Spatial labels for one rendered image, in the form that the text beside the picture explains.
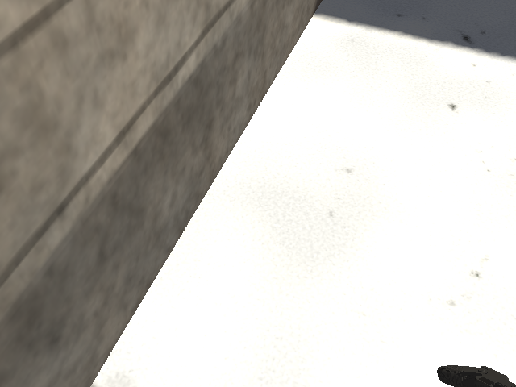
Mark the right robot hand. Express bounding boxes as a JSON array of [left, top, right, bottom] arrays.
[[437, 365, 516, 387]]

